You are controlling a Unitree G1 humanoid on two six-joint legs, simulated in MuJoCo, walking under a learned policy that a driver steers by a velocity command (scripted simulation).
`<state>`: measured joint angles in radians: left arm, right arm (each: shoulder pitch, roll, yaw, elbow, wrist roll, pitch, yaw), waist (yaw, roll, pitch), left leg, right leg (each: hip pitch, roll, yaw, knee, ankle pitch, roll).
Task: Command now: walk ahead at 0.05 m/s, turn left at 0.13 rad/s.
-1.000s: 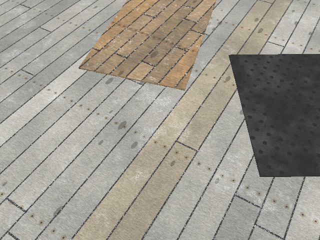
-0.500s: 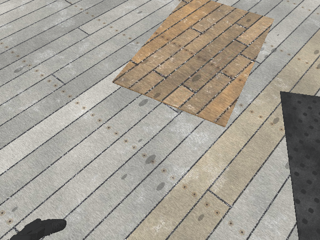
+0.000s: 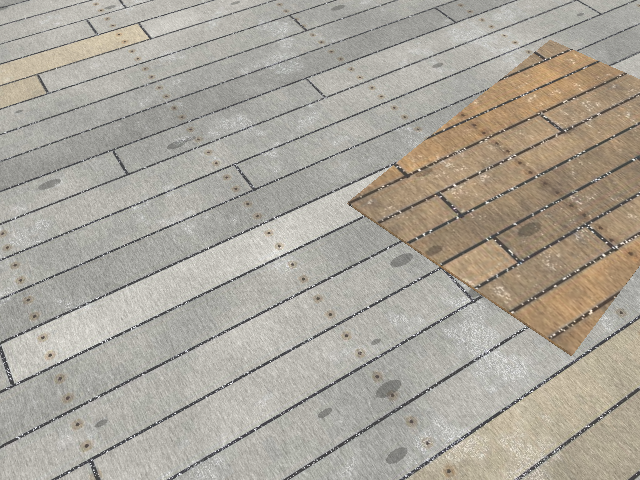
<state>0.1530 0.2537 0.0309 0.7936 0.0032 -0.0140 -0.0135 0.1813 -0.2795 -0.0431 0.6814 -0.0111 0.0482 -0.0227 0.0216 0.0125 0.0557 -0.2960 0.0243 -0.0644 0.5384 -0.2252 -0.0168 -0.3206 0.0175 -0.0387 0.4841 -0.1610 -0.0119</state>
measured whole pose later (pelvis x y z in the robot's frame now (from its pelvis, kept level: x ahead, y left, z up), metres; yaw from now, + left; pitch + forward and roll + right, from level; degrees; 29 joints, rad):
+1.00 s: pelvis +0.39 -0.09 -0.01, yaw -26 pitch +2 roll +2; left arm 0.39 0.30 0.06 0.79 -0.03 -0.03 0.02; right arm 0.08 -0.27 -0.06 0.67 0.00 -0.12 0.02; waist 0.05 -0.03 0.03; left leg -0.41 -0.05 0.01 0.51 -0.14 0.02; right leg -0.26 0.06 0.16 1.10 -0.47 -0.03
